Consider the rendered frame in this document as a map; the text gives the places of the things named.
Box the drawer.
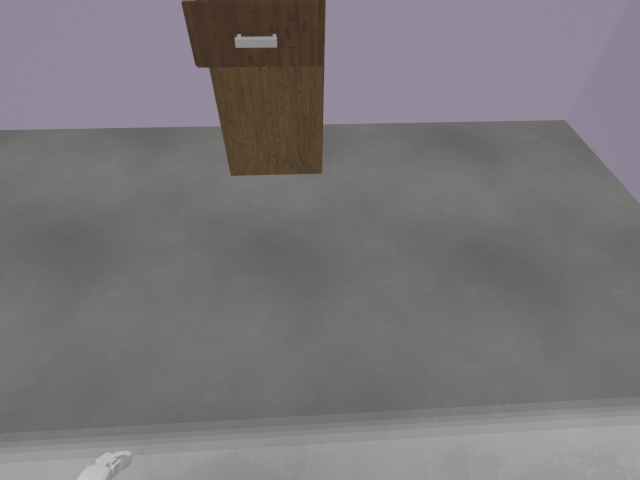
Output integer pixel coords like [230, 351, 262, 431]
[182, 0, 325, 68]

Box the left robot hand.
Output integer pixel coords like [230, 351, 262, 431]
[77, 451, 133, 480]

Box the handle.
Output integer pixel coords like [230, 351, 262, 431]
[234, 34, 277, 48]

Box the cabinet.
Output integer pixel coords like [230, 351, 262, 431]
[196, 0, 326, 176]

